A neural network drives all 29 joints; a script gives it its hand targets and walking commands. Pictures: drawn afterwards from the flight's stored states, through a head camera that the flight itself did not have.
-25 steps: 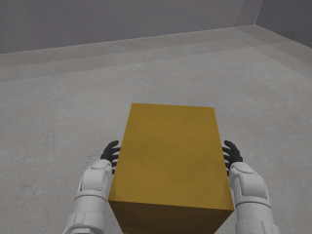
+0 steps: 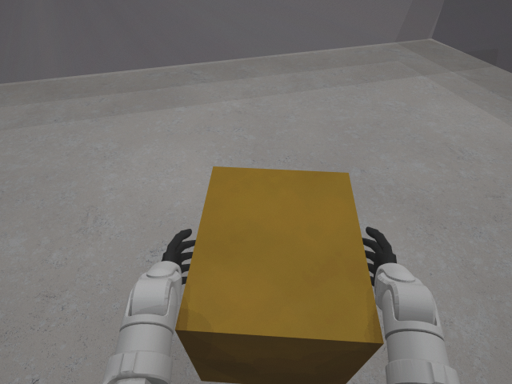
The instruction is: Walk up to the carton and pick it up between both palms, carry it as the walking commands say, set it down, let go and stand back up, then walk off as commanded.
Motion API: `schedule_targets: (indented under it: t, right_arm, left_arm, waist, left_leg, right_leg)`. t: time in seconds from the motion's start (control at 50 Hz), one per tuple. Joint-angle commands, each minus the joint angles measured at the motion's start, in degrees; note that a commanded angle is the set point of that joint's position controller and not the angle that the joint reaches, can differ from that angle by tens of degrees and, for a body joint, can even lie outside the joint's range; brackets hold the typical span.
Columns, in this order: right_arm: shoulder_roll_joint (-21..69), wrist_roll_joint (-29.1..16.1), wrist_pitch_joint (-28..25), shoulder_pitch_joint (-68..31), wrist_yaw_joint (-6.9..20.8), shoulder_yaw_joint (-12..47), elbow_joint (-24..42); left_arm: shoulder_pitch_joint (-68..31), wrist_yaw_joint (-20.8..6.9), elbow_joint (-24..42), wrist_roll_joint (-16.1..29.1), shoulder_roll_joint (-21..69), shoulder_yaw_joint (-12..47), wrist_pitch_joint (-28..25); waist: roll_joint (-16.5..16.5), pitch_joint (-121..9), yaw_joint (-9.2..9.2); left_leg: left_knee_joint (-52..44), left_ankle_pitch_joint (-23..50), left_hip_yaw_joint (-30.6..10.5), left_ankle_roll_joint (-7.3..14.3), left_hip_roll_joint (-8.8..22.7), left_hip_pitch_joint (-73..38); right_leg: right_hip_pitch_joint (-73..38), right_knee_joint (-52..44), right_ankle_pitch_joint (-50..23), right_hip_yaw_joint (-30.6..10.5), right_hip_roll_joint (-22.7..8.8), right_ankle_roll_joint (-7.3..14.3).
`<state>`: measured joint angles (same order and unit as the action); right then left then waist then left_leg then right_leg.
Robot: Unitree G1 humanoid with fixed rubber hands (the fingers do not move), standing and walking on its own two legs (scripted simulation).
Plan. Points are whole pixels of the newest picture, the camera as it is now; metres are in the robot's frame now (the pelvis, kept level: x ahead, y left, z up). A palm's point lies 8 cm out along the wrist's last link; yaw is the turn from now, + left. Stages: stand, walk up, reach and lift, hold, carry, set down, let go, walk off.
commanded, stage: reach and lift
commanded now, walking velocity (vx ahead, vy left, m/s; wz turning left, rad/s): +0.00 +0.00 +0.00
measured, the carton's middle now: (275, 276) +0.32 +0.00 -0.02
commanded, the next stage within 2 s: hold in 0.50 s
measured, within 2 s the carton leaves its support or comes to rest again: neither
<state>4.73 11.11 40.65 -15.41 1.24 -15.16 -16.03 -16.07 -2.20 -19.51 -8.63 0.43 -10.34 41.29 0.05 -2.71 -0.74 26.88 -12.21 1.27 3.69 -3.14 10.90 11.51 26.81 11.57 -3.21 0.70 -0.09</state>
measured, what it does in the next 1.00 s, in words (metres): stands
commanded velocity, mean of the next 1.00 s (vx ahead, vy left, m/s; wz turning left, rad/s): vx -0.01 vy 0.00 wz -0.01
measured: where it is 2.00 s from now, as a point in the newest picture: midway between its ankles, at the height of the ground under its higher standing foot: outside the picture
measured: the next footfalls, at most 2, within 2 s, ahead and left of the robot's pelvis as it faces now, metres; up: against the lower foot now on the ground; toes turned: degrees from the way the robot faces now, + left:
right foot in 1.38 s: +0.03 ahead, -0.17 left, +0.00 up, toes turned -6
left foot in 1.70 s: -0.03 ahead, +0.05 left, +0.00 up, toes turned -13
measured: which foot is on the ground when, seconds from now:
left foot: down 0.00-1.00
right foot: down 0.00-1.00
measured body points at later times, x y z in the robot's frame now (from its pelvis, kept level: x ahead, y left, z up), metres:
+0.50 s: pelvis +0.00 +0.00 +0.00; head -0.05 +0.00 +0.45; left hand +0.29 +0.17 +0.03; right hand +0.29 -0.17 +0.04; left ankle +0.03 +0.08 -0.74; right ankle +0.04 -0.13 -0.74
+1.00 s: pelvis +0.00 +0.00 +0.00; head -0.06 +0.00 +0.45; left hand +0.29 +0.17 +0.04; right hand +0.29 -0.18 +0.04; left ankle +0.03 +0.08 -0.74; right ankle +0.04 -0.13 -0.74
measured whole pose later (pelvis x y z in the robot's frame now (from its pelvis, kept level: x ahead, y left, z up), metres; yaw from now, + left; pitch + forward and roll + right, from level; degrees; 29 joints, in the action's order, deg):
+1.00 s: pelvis +0.00 +0.00 +0.00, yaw +0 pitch -4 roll +0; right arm 4.7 11.1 41.4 -11.7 1.2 -12.2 -13.3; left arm -12.5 -2.8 -15.3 -8.6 0.7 -10.3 43.0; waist -0.2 -3.6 -0.7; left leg 26.1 -11.6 1.2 3.5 -3.1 10.2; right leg 11.2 26.8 11.3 -3.3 0.7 -0.1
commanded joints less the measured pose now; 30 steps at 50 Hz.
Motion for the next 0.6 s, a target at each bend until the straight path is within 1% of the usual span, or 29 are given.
schedule_targets:
  t: [0.0, 0.02, 0.04, 0.06, 0.08, 0.1, 0.14, 0.16, 0.18, 0.2, 0.22, 0.24, 0.26, 0.28, 0.3, 0.32, 0.34, 0.36, 0.38, 0.4, 0.42, 0.44, 0.46, 0.48, 0.5, 0.52, 0.54, 0.58]
  right_arm:
    - [54.1, -15.9, -1.9, -37.0, 13.5, 39.7, 11.0]
    - [54.1, -15.6, -1.5, -36.2, 13.5, 39.1, 10.7]
    - [53.7, -15.3, -1.4, -35.2, 13.4, 38.8, 9.7]
    - [53.7, -15.5, -1.6, -35.5, 13.5, 38.7, 10.4]
    - [54.1, -15.7, -1.6, -35.3, 13.5, 39.6, 10.9]
    - [53.9, -16.1, -1.7, -36.2, 13.5, 40.1, 12.4]
    - [54.0, -15.9, -1.6, -35.5, 13.3, 40.1, 12.2]
    - [53.3, -16.1, -1.7, -35.4, 13.3, 39.9, 12.5]
    - [53.2, -15.6, -1.4, -34.4, 13.3, 39.3, 11.6]
    - [53.4, -15.7, -1.5, -34.3, 13.4, 39.7, 12.1]
    - [52.7, -15.5, -1.3, -33.9, 13.3, 39.2, 11.4]
    - [52.9, -15.7, -1.4, -34.2, 13.2, 40.0, 12.9]
    - [53.0, -15.7, -1.4, -33.3, 13.2, 39.8, 13.1]
    - [52.8, -15.9, -1.2, -33.5, 13.2, 40.2, 13.2]
    - [52.7, -15.7, -1.2, -32.3, 13.3, 39.6, 12.7]
    - [52.4, -16.2, -1.5, -34.2, 13.3, 40.6, 14.3]
    - [52.6, -16.2, -1.6, -33.9, 13.2, 41.2, 15.2]
    - [52.3, -16.0, -1.3, -33.6, 13.2, 40.5, 15.0]
    - [52.3, -15.9, -1.4, -32.3, 13.2, 40.5, 14.8]
    - [52.2, -15.3, -1.1, -31.7, 13.2, 39.6, 13.4]
    - [51.7, -15.4, -1.3, -32.2, 13.2, 39.6, 13.7]
    - [52.0, -15.7, -1.2, -32.7, 13.2, 39.9, 14.0]
    - [51.8, -15.5, -1.2, -32.6, 13.3, 39.6, 13.8]
    - [51.6, -15.6, -1.3, -32.4, 13.2, 40.1, 14.6]
    - [51.6, -15.6, -1.2, -32.1, 13.3, 40.5, 14.7]
    - [52.1, -15.9, -1.2, -30.6, 13.6, 40.2, 13.9]
    - [51.6, -16.0, -1.2, -31.0, 13.6, 40.5, 15.0]
    - [51.4, -15.6, -1.2, -31.7, 13.4, 40.2, 14.8]
  left_arm:
    - [-37.5, -12.8, 15.8, 14.7, 57.2, 33.5, -3.7]
    - [-36.9, -12.8, 15.1, 14.5, 57.2, 33.1, -3.4]
    - [-36.4, -12.8, 14.7, 14.4, 57.1, 33.0, -3.2]
    - [-37.8, -12.8, 16.3, 14.9, 57.0, 33.8, -3.4]
    - [-37.2, -12.7, 17.0, 14.9, 57.1, 34.3, -3.4]
    - [-36.2, -12.7, 16.2, 14.9, 57.2, 33.9, -3.2]
    - [-36.6, -12.7, 17.2, 15.1, 57.2, 34.3, -3.3]
    - [-35.8, -12.8, 15.9, 15.1, 57.5, 34.4, -2.9]
    - [-35.6, -12.8, 16.6, 14.7, 56.9, 34.0, -2.9]
    - [-36.9, -12.7, 17.9, 15.2, 57.2, 34.9, -3.1]
    - [-36.7, -12.8, 16.8, 15.0, 56.8, 34.4, -2.7]
    - [-34.9, -12.8, 16.6, 15.2, 57.4, 34.6, -2.8]
    - [-35.0, -12.8, 18.1, 15.5, 57.6, 35.3, -2.7]
    - [-33.7, -12.7, 17.0, 15.0, 57.2, 34.4, -2.6]
    - [-33.9, -12.6, 18.0, 15.1, 57.2, 35.0, -2.5]
    - [-33.3, -12.7, 16.3, 15.2, 57.4, 34.6, -2.4]
    - [-32.9, -12.7, 17.5, 15.2, 57.4, 35.0, -2.6]
    - [-32.9, -12.7, 17.5, 15.3, 57.6, 35.0, -2.4]
    - [-33.3, -12.6, 18.9, 15.5, 57.6, 35.9, -2.4]
    - [-34.3, -12.6, 18.6, 15.3, 57.1, 35.4, -2.4]
    - [-33.5, -12.6, 17.5, 15.1, 57.4, 35.4, -2.1]
    - [-34.3, -12.7, 18.1, 15.4, 57.6, 35.7, -2.1]
    - [-33.1, -12.7, 17.8, 15.0, 57.5, 35.0, -2.1]
    - [-33.1, -12.7, 17.7, 15.4, 57.7, 35.5, -2.2]
    - [-32.6, -12.8, 18.4, 15.3, 57.7, 35.5, -2.2]
    - [-33.6, -12.5, 20.4, 15.6, 57.8, 36.6, -2.2]
    - [-31.7, -12.5, 19.0, 15.2, 57.5, 35.8, -1.9]
    - [-32.4, -12.5, 18.5, 15.1, 57.7, 35.7, -2.0]
  waist:
    - [-1.0, -19.5, 2.80]
    - [-1.3, -18.5, 2.70]
    - [-1.2, -17.3, 2.36]
    - [-1.7, -17.6, 2.35]
    - [-1.5, -19.0, 2.37]
    - [-1.3, -18.1, 2.61]
    - [-1.1, -18.7, 2.03]
    - [-1.7, -18.2, 1.66]
    - [-2.4, -17.0, 1.90]
    - [-2.1, -18.2, 1.52]
    - [-2.6, -17.0, 1.62]
    - [-1.1, -18.0, 1.31]
    - [-2.8, -18.3, 1.40]
    - [-1.5, -17.6, 1.78]
    - [-2.7, -17.2, 1.59]
    - [-1.2, -17.8, 1.65]
    - [-1.7, -19.3, 1.73]
    - [-2.0, -17.6, 1.34]
    - [-2.6, -18.0, 1.07]
    - [-2.0, -15.9, 0.85]
    - [-2.7, -15.9, 0.68]
    - [-3.0, -16.7, 0.65]
    - [-2.4, -17.1, 0.99]
    - [-2.0, -16.9, 0.55]
    - [-2.0, -17.6, 0.95]
    - [-3.9, -18.1, 0.54]
    - [-3.5, -17.4, 1.08]
    - [-2.5, -15.9, 0.48]
  left_leg:
    - [-4.4, 16.5, -7.4, -3.1, 1.4, -12.7]
    - [-4.7, 14.4, -7.5, -3.1, 1.2, -11.6]
    - [-5.0, 14.2, -7.5, -3.0, 1.2, -11.4]
    - [-4.9, 14.8, -7.5, -3.1, 1.2, -11.2]
    - [-4.8, 14.8, -7.4, -3.0, 1.1, -12.2]
    - [-4.7, 15.1, -7.5, -3.0, 1.2, -11.8]
    - [-4.8, 14.4, -7.5, -3.0, 1.2, -12.1]
    - [-5.0, 14.0, -7.8, -3.0, 1.4, -11.6]
    - [-5.1, 13.4, -7.4, -3.0, 1.0, -11.1]
    - [-5.0, 13.5, -7.7, -3.1, 1.1, -11.5]
    - [-5.3, 12.7, -7.7, -3.0, 1.3, -10.2]
    - [-5.3, 13.4, -8.1, -2.9, 1.5, -11.6]
    - [-5.3, 14.7, -8.1, -3.0, 1.5, -11.1]
    - [-5.0, 15.2, -7.9, -2.9, 1.4, -11.1]
    - [-5.4, 15.6, -7.9, -3.1, 1.6, -11.2]
    - [-5.3, 14.0, -8.1, -2.9, 1.3, -11.3]
    - [-5.1, 14.7, -8.2, -3.0, 1.3, -11.7]
    - [-5.4, 13.8, -8.1, -2.8, 1.4, -11.1]
    - [-5.4, 14.6, -8.3, -3.0, 1.4, -11.3]
    - [-6.0, 12.5, -8.3, -2.9, 1.5, -10.3]
    - [-5.9, 11.9, -8.3, -3.0, 1.3, -10.2]
    - [-5.9, 11.1, -8.2, -2.8, 1.3, -10.0]
    - [-6.0, 11.4, -8.3, -2.9, 1.5, -10.1]
    - [-5.9, 12.6, -8.4, -2.8, 1.7, -10.2]
    - [-5.8, 13.2, -8.3, -2.8, 1.5, -10.3]
    - [-6.2, 13.5, -8.4, -3.1, 1.8, -10.5]
    - [-6.2, 13.2, -8.1, -3.0, 1.5, -10.3]
    - [-6.6, 12.0, -8.4, -2.8, 1.7, -9.2]
  right_leg:
    - [-4.4, -3.8, -7.9, -2.7, 4.1, 1.5]
    - [-4.4, -3.8, -6.8, -2.6, 4.2, 1.5]
    - [-3.9, -4.0, -6.5, -2.4, 4.2, 1.6]
    - [-4.0, -3.9, -6.7, -2.5, 4.3, 1.6]
    - [-4.3, -3.9, -7.2, -2.6, 4.2, 1.7]
    - [-4.2, -3.7, -7.2, -2.5, 4.2, 1.7]
    - [-4.2, -3.8, -6.9, -2.3, 4.2, 1.6]
    - [-4.4, -3.7, -6.7, -2.3, 4.3, 1.7]
    - [-4.2, -4.0, -6.6, -2.6, 4.1, 1.8]
    - [-4.4, -3.7, -6.6, -2.2, 4.4, 1.8]
    - [-4.6, -3.8, -6.1, -2.3, 4.4, 1.8]
    - [-4.5, -3.7, -6.6, -2.2, 4.4, 1.8]
    - [-5.0, -3.5, -7.2, -2.3, 4.5, 1.9]
    - [-4.7, -3.6, -7.4, -2.2, 4.5, 1.7]
    - [-4.6, -3.8, -7.1, -2.3, 4.6, 1.9]
    - [-4.7, -3.8, -6.5, -2.1, 4.6, 1.8]
    - [-5.5, -3.6, -7.2, -2.3, 4.4, 1.7]
    - [-4.7, -3.4, -6.6, -2.0, 4.6, 1.8]
    - [-4.9, -3.6, -7.0, -2.1, 4.7, 2.0]
    - [-4.8, -3.8, -6.1, -2.1, 4.7, 2.0]
    - [-4.8, -3.7, -5.9, -1.9, 4.7, 2.0]
    - [-5.2, -3.5, -5.8, -2.1, 4.7, 2.0]
    - [-5.6, -3.3, -5.9, -2.0, 4.7, 2.0]
    - [-5.2, -3.4, -6.2, -2.0, 4.8, 1.9]
    - [-5.7, -3.5, -6.7, -1.7, 4.9, 1.9]
    - [-6.0, -3.0, -7.1, -1.6, 5.1, 1.8]
    - [-6.0, -3.4, -6.6, -1.8, 4.9, 2.0]
    - [-5.9, -3.3, -6.4, -1.7, 5.1, 1.8]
